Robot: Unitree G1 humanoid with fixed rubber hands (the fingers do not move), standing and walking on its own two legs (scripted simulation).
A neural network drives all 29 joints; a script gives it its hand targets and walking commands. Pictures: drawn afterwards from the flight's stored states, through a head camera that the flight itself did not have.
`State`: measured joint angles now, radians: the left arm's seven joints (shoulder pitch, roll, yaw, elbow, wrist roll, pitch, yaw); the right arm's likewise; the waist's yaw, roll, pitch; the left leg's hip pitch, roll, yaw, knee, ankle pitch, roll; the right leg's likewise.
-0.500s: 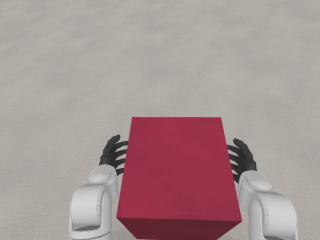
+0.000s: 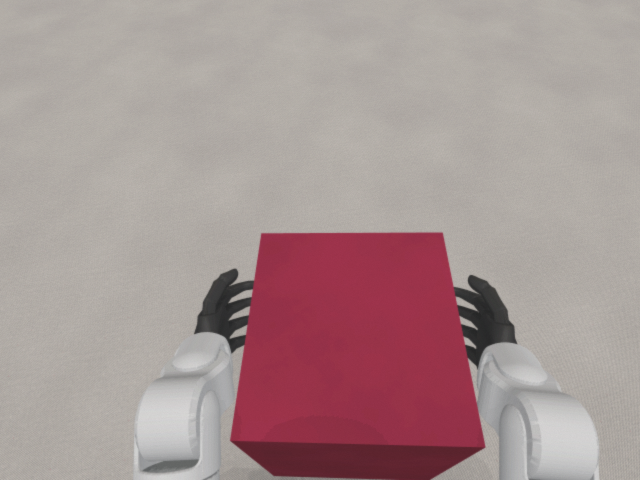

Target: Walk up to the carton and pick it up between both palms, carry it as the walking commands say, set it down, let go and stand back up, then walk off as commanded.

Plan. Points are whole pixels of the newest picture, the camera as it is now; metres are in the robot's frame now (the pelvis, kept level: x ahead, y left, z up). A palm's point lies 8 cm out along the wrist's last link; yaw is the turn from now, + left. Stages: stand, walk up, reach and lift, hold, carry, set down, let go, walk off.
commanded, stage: carry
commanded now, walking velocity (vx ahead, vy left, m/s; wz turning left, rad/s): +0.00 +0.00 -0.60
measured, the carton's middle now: (350, 365) +0.27 +0.00 +0.01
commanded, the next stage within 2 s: none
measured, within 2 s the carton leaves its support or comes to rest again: neither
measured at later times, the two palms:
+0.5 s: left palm (345, 289) +0.34 +0.01 +0.06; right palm (612, 377) +0.24 -0.26 +0.07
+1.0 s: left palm (458, 243) +0.42 -0.13 +0.06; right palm out of the picture +0.23 -0.35 +0.07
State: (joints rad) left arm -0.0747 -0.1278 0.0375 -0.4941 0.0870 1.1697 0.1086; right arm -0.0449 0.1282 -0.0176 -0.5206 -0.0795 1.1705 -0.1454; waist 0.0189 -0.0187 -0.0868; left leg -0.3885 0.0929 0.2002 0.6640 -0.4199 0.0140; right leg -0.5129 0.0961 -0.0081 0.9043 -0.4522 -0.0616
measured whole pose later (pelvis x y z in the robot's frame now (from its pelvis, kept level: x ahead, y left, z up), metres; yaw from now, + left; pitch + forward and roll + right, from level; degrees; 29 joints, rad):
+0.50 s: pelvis +0.05 -0.05 -0.01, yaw -19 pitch +7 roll -3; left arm -0.05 -0.13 0.02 -0.51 0.09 1.18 0.12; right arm 0.00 0.13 -0.01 -0.54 -0.08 1.16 -0.14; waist 0.02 -0.01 -0.07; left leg -0.36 0.12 0.20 0.80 -0.54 0.01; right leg -0.49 0.09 -0.06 0.91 -0.49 -0.06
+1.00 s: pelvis +0.13 -0.09 -0.02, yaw -40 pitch +5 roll -4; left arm -0.04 -0.13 0.01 -0.52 0.09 1.19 0.12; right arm 0.01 0.13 -0.01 -0.54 -0.08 1.17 -0.13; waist 0.02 0.01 -0.08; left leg -0.37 0.16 0.24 0.87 -0.57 0.03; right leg -0.48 0.09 -0.09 0.97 -0.53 -0.09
